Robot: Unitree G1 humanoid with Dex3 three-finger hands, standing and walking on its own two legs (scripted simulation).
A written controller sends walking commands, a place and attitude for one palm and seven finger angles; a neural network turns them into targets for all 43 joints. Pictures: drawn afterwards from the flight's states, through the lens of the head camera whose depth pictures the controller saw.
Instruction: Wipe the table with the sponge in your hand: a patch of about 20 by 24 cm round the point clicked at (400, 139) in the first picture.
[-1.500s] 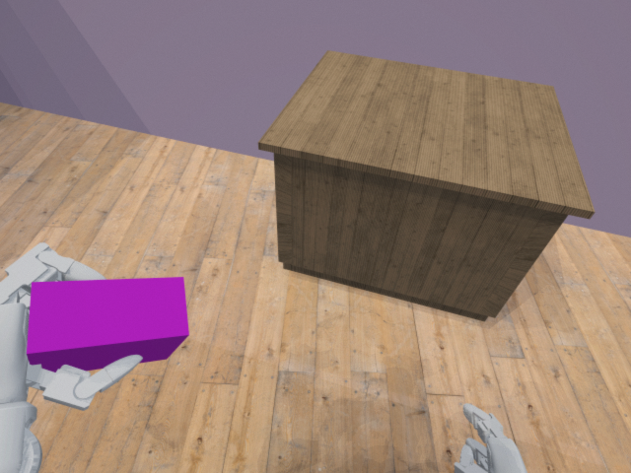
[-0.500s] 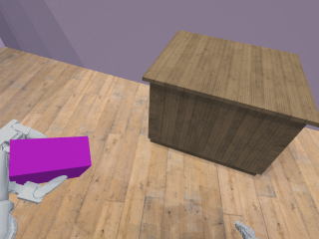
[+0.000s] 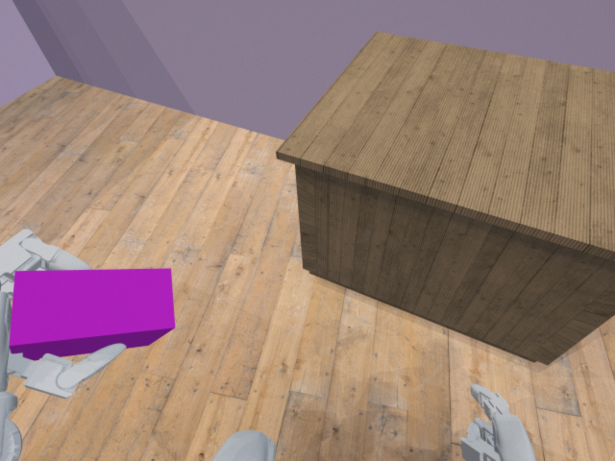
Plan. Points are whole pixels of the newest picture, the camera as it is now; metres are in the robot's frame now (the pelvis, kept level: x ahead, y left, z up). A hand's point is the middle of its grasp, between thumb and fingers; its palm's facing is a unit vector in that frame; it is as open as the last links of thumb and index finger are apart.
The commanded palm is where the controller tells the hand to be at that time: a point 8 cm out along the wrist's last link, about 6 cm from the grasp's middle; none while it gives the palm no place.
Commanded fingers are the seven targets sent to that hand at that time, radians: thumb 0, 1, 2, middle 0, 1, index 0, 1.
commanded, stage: walk to a spot facing it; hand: left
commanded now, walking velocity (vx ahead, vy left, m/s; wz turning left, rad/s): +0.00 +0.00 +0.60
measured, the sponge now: (116, 313) +0.23 +0.20 +0.15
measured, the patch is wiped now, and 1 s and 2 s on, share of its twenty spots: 0.00 0.00 0.00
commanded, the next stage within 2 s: turn to face it in 0.40 s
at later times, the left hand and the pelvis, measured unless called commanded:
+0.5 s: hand out of the picture +0.20 +0.28 +0.17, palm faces +0.57 -0.73 -0.38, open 10.2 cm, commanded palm +0.12 +0.31 +0.19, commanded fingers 0.00 0.10 1.30 -1.20 -1.60 -1.20 -1.60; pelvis +0.04 +0.00 +0.00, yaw +14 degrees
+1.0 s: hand (102, 350) +0.18 +0.17 +0.18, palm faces +0.50 -0.78 -0.37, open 10.2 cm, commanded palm +0.12 +0.22 +0.19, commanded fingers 0.00 0.10 1.30 -1.20 -1.60 -1.20 -1.60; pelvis -0.01 -0.08 +0.01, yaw +7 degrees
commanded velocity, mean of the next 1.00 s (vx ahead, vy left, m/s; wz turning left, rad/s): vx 0.00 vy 0.00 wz -0.04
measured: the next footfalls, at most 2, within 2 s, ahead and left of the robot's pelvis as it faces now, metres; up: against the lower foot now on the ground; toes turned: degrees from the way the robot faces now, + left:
left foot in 0.40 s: +0.08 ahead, +0.11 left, +0.00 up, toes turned +19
right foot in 0.88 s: +0.07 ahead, -0.13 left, +0.00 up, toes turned +7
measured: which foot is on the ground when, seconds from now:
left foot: up 0.00-0.38, down 0.40-0.88, up 0.90-1.00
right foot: down 0.00-0.44, up 0.46-0.86, down 0.88-1.00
